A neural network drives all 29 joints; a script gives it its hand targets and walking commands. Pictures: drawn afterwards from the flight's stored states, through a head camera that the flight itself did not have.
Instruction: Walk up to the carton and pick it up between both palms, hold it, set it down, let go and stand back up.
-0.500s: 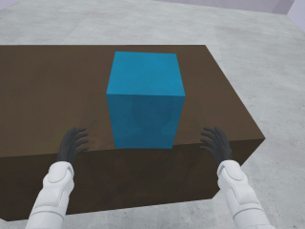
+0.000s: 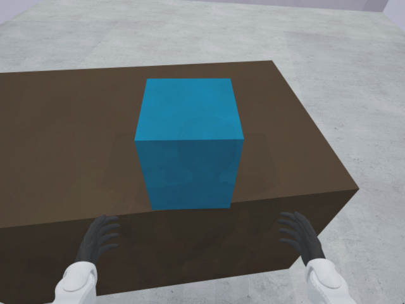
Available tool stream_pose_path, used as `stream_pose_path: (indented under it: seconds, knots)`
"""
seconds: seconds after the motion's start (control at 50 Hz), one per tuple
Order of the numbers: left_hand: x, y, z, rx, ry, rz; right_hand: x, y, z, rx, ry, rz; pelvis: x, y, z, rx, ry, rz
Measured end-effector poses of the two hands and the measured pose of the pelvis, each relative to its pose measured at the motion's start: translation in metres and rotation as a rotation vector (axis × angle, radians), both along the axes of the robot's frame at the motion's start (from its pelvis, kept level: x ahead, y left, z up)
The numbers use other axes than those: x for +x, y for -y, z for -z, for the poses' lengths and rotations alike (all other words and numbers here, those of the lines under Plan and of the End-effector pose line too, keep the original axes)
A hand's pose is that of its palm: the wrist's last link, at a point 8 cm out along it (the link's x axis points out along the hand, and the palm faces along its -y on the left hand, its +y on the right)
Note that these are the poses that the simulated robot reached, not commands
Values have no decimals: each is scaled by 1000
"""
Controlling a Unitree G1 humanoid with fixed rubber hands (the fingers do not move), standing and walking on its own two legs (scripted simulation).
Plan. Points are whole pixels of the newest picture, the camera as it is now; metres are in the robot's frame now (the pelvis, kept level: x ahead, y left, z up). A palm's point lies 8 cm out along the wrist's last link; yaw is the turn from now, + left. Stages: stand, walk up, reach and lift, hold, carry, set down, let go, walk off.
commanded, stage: set down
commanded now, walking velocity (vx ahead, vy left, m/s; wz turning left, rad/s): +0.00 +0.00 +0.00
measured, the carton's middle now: (190, 146) +0.46 +0.06 +0.04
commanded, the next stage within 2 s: let go in 0.94 s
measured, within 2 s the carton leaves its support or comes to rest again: neither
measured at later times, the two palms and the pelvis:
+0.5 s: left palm (91, 291) +0.15 +0.23 -0.07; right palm out of the picture +0.15 -0.22 -0.07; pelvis +0.00 +0.00 +0.00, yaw +0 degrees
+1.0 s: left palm out of the picture +0.13 +0.23 -0.09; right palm out of the picture +0.13 -0.22 -0.09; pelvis -0.01 +0.00 +0.00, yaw +0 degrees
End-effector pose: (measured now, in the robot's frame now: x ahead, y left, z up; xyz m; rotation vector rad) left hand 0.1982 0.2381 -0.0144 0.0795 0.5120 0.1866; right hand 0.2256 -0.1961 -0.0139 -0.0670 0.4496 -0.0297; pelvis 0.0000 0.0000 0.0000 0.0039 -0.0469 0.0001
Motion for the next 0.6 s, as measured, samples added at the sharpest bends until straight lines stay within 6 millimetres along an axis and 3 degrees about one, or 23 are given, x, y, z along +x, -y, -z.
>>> stream_pose_path:
  seconds: [0.1,0.24,0.4,0.5,0.6]
  knots:
    - [-17,1,20,-3,-102,-1,-17,7,19,-33,-94,-3,2,4,1,4,2,-5]
    - [-24,0,35,22,-161,23,-33,16,31,-82,-143,0,1,8,1,5,-26,-3]
    - [-38,0,49,36,-231,48,-66,30,49,-100,-207,30,-2,6,2,2,-22,0]
    - [-46,4,54,36,-247,63,-80,27,55,-88,-218,22,-5,3,2,2,-14,1]
    - [-50,6,58,36,-251,62,-80,21,55,-96,-211,0,-10,1,3,2,6,-1]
